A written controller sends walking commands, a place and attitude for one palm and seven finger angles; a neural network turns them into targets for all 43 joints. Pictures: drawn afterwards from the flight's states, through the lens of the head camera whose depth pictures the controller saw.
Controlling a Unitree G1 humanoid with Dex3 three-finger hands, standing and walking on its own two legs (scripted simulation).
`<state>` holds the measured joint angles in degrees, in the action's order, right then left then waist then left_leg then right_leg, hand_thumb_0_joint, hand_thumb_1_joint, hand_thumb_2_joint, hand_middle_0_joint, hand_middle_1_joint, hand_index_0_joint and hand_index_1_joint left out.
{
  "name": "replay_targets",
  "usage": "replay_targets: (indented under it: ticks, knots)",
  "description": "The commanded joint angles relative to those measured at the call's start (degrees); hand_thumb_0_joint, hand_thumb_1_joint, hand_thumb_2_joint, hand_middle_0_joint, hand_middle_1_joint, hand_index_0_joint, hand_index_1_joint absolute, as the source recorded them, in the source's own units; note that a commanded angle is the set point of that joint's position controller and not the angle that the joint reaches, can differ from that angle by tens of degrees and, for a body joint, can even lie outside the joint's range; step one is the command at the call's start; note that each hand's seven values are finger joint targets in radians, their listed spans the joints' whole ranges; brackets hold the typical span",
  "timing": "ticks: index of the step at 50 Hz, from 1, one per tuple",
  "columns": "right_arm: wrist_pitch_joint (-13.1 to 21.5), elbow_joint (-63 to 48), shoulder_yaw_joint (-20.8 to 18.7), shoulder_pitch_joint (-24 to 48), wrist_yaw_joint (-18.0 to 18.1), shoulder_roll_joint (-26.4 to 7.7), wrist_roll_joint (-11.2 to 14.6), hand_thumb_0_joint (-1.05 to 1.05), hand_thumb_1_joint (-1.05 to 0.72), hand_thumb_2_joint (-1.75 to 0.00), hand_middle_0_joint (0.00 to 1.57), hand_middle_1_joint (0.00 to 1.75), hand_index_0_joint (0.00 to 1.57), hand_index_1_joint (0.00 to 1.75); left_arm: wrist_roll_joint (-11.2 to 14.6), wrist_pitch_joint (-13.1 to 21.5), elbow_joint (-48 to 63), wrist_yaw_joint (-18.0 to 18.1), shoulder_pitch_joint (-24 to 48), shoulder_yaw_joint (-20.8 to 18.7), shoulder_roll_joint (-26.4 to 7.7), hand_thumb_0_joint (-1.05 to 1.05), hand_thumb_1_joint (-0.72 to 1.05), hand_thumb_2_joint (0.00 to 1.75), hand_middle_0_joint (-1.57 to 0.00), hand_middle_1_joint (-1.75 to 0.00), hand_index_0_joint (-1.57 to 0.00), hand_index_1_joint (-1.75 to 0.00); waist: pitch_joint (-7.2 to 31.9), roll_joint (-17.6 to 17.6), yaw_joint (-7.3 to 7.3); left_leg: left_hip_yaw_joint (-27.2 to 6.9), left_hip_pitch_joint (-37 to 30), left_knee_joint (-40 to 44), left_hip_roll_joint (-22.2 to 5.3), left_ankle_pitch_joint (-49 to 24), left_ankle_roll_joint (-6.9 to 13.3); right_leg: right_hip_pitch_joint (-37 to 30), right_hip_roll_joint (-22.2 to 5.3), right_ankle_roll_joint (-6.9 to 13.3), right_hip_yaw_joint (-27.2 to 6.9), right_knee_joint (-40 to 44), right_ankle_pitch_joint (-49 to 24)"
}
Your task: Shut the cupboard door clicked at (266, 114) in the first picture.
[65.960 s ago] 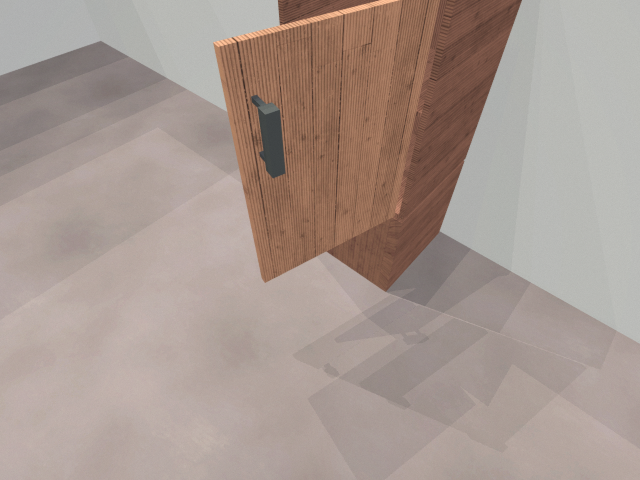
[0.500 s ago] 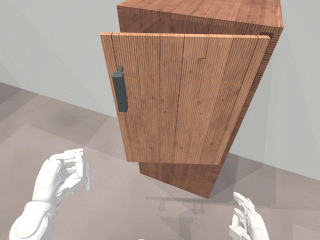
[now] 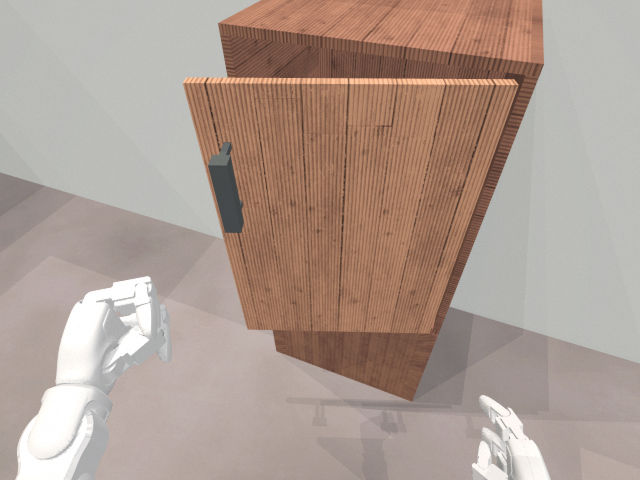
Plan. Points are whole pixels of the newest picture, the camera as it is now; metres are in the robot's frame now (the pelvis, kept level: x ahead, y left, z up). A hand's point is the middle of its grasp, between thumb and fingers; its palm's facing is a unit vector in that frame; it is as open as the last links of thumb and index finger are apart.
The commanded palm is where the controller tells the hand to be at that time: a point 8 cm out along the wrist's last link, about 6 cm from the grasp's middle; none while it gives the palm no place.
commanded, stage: bring the fist close to the handle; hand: left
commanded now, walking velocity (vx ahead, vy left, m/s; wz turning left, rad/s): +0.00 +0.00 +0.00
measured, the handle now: (230, 187) +0.49 +0.19 +0.12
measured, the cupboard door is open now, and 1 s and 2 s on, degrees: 20 20 16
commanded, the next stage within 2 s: push the door shut along its arc in 1.50 s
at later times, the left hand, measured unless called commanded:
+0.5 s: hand (208, 298) +0.29 +0.16 +0.11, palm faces +0.03 -1.00 -0.04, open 3.1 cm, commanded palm +0.27 +0.22 +0.12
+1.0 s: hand (237, 243) +0.37 +0.15 +0.13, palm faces +0.05 -1.00 -0.02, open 3.1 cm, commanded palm +0.35 +0.19 +0.12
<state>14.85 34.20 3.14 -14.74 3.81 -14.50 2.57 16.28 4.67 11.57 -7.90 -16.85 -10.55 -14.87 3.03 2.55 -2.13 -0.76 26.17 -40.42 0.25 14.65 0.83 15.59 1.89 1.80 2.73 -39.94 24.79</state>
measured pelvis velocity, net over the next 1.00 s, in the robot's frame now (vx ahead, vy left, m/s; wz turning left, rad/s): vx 0.01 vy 0.00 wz -0.02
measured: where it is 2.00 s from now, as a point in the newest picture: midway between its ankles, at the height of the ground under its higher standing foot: outside the picture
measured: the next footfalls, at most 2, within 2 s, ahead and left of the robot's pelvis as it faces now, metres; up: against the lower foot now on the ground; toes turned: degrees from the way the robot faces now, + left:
none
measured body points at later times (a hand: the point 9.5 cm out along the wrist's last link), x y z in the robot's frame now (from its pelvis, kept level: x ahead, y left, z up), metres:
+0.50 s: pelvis +0.01 -0.01 +0.00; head +0.00 -0.03 +0.45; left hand +0.28 +0.22 +0.12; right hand +0.19 -0.24 -0.08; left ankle +0.07 +0.11 -0.72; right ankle -0.04 -0.10 -0.72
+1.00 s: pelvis +0.01 +0.00 +0.00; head +0.01 -0.02 +0.45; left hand +0.36 +0.20 +0.13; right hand +0.16 -0.25 -0.09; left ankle +0.07 +0.11 -0.72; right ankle -0.04 -0.10 -0.72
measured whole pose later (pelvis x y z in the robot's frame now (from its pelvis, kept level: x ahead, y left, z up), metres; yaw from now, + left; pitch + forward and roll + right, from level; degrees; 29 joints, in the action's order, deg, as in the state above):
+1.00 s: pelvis +0.01 +0.00 +0.00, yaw -1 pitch +2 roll +0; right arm 7.1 36.9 2.1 -13.2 3.3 -14.3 2.4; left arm 11.2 2.7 -16.3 -1.8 14.4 -7.2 -12.3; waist 2.9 2.0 0.4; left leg 0.5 26.9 -39.0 0.0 14.5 0.5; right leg 17.4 2.0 2.1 1.4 -39.7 24.8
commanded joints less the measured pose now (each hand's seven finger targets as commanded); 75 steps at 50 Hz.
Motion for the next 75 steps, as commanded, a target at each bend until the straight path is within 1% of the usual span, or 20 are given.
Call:
replay_targets:
  ticks: [1, 4, 7, 12, 17, 21, 22, 28, 32, 35, 43, 47, 50, 55, 59, 66, 67, 70, 72, 75]
  knots:
    - [2.98, -9.76, -2.57, 6.41, 0.21, -6.06, 0.68, 0.0, -0.9, -0.9, 0.2, 0.3, 0.2, 0.3, 1.13, 1.03, 9.38, -2.76, 5.79, -1.9, -6.19, 0.0, 0.9, 0.9, -1.3, -1.5, -1.3, -1.5, 5.42, -0.49, 0.29, -0.9, -11.03, 4.78, 0.05, -3.44, 1.36, 7.57, -1.28, -2.13, -2.49, 9.23, -13.77]
    - [2.12, -10.43, -2.55, 6.81, 0.47, -6.07, 0.75, 0.0, -0.9, -0.9, 0.2, 0.3, 0.2, 0.3, 1.46, -0.97, 9.78, -3.02, 6.53, -3.35, -7.35, 0.0, 0.9, 0.9, -1.3, -1.5, -1.3, -1.5, 4.4, -3.18, 0.36, -1.01, -10.43, 4.74, 0.08, -3.76, 1.5, 7.56, -1.56, -2.73, -2.87, 9.77, -14.67]
    - [1.85, -10.49, -2.69, 7.17, 0.72, -5.94, 0.26, 0.0, -0.9, -0.9, 0.2, 0.3, 0.2, 0.3, 1.41, 0.66, 14.03, -1.21, 10.74, -5.39, -9.03, 0.0, 0.9, 0.9, -1.3, -1.5, -1.3, -1.5, 6.77, -3.01, 0.36, -0.98, -12.04, 4.16, -0.01, -5.76, 1.58, 7.01, -1.32, -2.6, -2.64, 8.81, -16.81]
    - [1.68, -9.27, -2.65, 6.38, 0.08, -5.61, -0.15, 0.0, -0.9, -0.9, 0.2, 0.3, 0.2, 0.3, -0.04, 4.16, 12.94, 0.85, 13.99, -3.38, -7.1, 0.0, 0.9, 0.9, -1.3, -1.5, -1.3, -1.5, 7.91, -1.59, 1.29, -0.96, -13.37, 3.21, -0.08, -8.0, 1.5, 7.97, -0.9, -2.17, -1.75, 6.81, -19.65]
    - [0.09, -8.52, -2.76, 6.2, 0.29, -6.2, 0.45, 0.0, -0.9, -0.9, 0.2, 0.3, 0.2, 0.3, -1.07, 0.62, 4.18, -0.29, 17.9, -0.5, -5.96, 0.0, 0.9, 0.9, -1.3, -1.5, -1.3, -1.5, 5.03, -3.16, 1.92, -0.84, -11.27, 3.47, 0.12, -5.12, 1.62, 8.8, -1.44, -2.52, -2.91, 8.36, -16.98]
    - [-1.06, -9.41, -2.6, 7.49, 0.68, -5.9, 0.6, 0.0, -0.9, -0.9, 0.2, 0.3, 0.2, 0.3, -0.8, -1.95, 3.96, 0.1, 24.09, -0.99, -6.24, 0.0, 0.9, 0.9, -1.3, -1.5, -1.3, -1.5, 8.19, -2.37, 1.27, -0.61, -12.68, 4.19, 0.35, -5.67, 1.53, 7.44, -1.63, -2.38, -2.86, 8.62, -17.56]
    - [-1.22, -8.97, -2.63, 7.48, 0.8, -6.1, 0.45, 0.0, -0.9, -0.9, 0.2, 0.3, 0.2, 0.3, -0.78, -1.81, 2.85, 0.83, 25.07, -3.07, -8.27, 0.0, 0.9, 0.9, -1.3, -1.5, -1.3, -1.5, 8.15, -3.88, 1.26, -0.69, -12.02, 3.89, 0.15, -5.66, 1.54, 7.04, -1.81, -2.71, -3.53, 8.96, -17.72]
    - [-1.67, -8.46, -2.8, 7.9, 0.0, -5.45, -0.06, 0.0, -0.9, -0.9, 0.2, 0.3, 0.2, 0.3, -1.6, 1.85, 1.97, 3.07, 28.54, -2.48, -6.2, 0.0, 0.9, 0.9, -1.3, -1.5, -1.3, -1.5, 11.93, -1.82, 0.76, 0.08, -14.1, 4.12, 0.13, -9.58, 1.32, 5.1, -1.58, -2.34, -2.6, 6.9, -23.75]
    - [-2.81, -7.42, -3.24, 6.98, -0.19, -6.33, 0.28, 0.0, -0.9, -0.9, 0.2, 0.3, 0.2, 0.3, -2.09, 0.62, -5.92, 2.86, 29.55, -3.3, -7.45, 0.0, 0.9, 0.9, -1.3, -1.5, -1.3, -1.5, 8.48, -4.4, 1.19, 0.23, -12.08, 4.22, -0.01, -7.35, 1.34, 6.42, -1.54, -2.76, -3.18, 8.25, -21.58]
    - [-3.49, -7.66, -3.26, 7.34, -0.11, -6.2, 0.63, 0.0, -0.9, -0.9, 0.2, 0.3, 0.2, 0.3, -2.57, -0.66, -7.05, 2.46, 35.67, 0.37, -4.67, 0.0, 0.9, 0.9, -1.3, -1.5, -1.3, -1.5, 8.04, -2.23, 1.9, 0.16, -12.94, 4.94, 0.11, -6.1, 1.32, 7.61, -1.3, -2.23, -2.92, 8.7, -18.67]
    - [-4.05, -5.91, -3.63, 6.49, 0.18, -6.48, -0.01, 0.0, -0.9, -0.9, 0.2, 0.3, 0.2, 0.3, -3.84, 2.61, -9.19, 5.99, 47.84, -0.87, -6.51, 0.0, 0.9, 0.9, -1.3, -1.5, -1.3, -1.5, 11.98, -3.13, 3.21, -0.39, -15.22, 4.72, -0.3, -6.86, 1.4, 8.3, -0.73, -1.73, -2.43, 8.16, -17.61]
    - [-5.11, -4.95, -3.82, 5.54, -0.18, -6.88, -0.07, 0.0, -0.9, -0.9, 0.2, 0.3, 0.2, 0.3, -4.9, 2.43, -16.37, 6.84, 49.5, -2.0, -7.83, 0.0, 0.9, 0.9, -1.3, -1.5, -1.3, -1.5, 12.44, -2.34, 2.55, -0.06, -14.63, 4.63, -0.24, -6.77, 1.25, 8.17, -0.72, -1.68, -2.75, 8.22, -17.66]
    - [-5.88, -5.18, -3.75, 5.35, -0.34, -6.64, 0.16, 0.0, -0.9, -0.9, 0.2, 0.3, 0.2, 0.3, -5.01, 1.05, -20.65, 6.82, 53.37, 0.71, -4.74, 0.0, 0.9, 0.9, -1.3, -1.5, -1.3, -1.5, 11.95, -2.0, 3.22, -0.08, -14.62, 4.96, -0.24, -6.18, 1.1, 8.98, -0.72, -1.57, -2.42, 8.5, -17.17]
    - [-6.98, -4.63, -3.86, 4.28, -0.41, -6.8, 0.25, 0.0, -0.9, -0.9, 0.2, 0.3, 0.2, 0.3, -5.21, 1.67, -25.3, 7.39, 62.49, 1.46, -4.24, 0.0, 0.9, 0.9, -1.3, -1.5, -1.3, -1.5, 11.59, -3.05, 4.43, -0.3, -14.37, 4.83, -0.35, -5.63, 1.14, 10.19, -0.46, -1.52, -2.41, 8.78, -16.37]
    - [-6.9, -5.16, -4.5, 2.99, -1.0, -6.93, -0.32, 0.0, -0.9, -0.9, 0.2, 0.3, 0.2, 0.3, -5.43, 4.82, -23.89, 8.02, 59.1, -1.33, -5.88, 0.0, 0.9, 0.9, -1.3, -1.5, -1.3, -1.5, 18.46, -1.98, 2.4, -0.03, -16.72, 4.12, -0.31, -11.1, 1.08, 6.85, -0.25, -1.12, -2.15, 6.77, -22.25]
    - [-8.23, -5.73, -4.92, 2.44, -1.91, -6.97, -0.04, 0.0, -0.9, -0.9, 0.2, 0.3, 0.2, 0.3, -5.97, 5.31, -23.94, 7.63, 54.76, -0.99, -5.35, 0.0, 0.9, 0.9, -1.3, -1.5, -1.3, -1.5, 15.65, -2.77, 2.44, 1.18, -14.71, 4.03, -0.19, -12.06, 1.34, 6.23, -0.07, -1.64, -2.34, 6.74, -25.98]
    - [-8.47, -5.69, -5.11, 2.24, -1.73, -7.37, -0.07, 0.0, -0.9, -0.9, 0.2, 0.3, 0.2, 0.3, -5.87, 4.89, -24.67, 7.78, 53.85, -2.84, -7.28, 0.0, 0.9, 0.9, -1.3, -1.5, -1.3, -1.5, 15.37, -5.15, 2.26, 1.15, -14.18, 4.01, -0.29, -11.68, 1.55, 5.68, -0.03, -1.96, -2.48, 7.22, -25.95]
    - [-8.77, -6.01, -4.94, 3.05, -1.42, -7.02, 0.08, 0.0, -0.9, -0.9, 0.2, 0.3, 0.2, 0.3, -5.46, 4.86, -21.58, 7.37, 56.69, -1.29, -6.0, 0.0, 0.9, 0.9, -1.3, -1.5, -1.3, -1.5, 14.55, -3.37, 3.05, 1.39, -14.72, 4.38, -0.11, -10.77, 1.63, 6.1, -0.12, -1.96, -2.79, 7.75, -25.4]
    - [-8.77, -5.91, -5.0, 2.96, -1.18, -7.25, 0.02, 0.0, -0.9, -0.9, 0.2, 0.3, 0.2, 0.3, -5.41, 5.31, -20.67, 7.28, 56.16, -2.93, -8.1, 0.0, 0.9, 0.9, -1.3, -1.5, -1.3, -1.5, 15.39, -2.32, 2.51, 1.29, -15.2, 4.16, -0.12, -11.34, 1.62, 5.62, -0.01, -1.95, -3.05, 7.72, -25.8]
    - [-8.6, -5.63, -4.9, 3.28, -1.08, -6.63, 0.22, 0.0, -0.9, -0.9, 0.2, 0.3, 0.2, 0.3, -5.38, 5.85, -20.3, 6.78, 57.44, 0.52, -4.46, 0.0, 0.9, 0.9, -1.3, -1.5, -1.3, -1.5, 14.54, -1.56, 3.74, 1.06, -16.36, 4.15, -0.23, -11.04, 1.51, 7.2, 0.19, -1.68, -2.61, 7.69, -24.74]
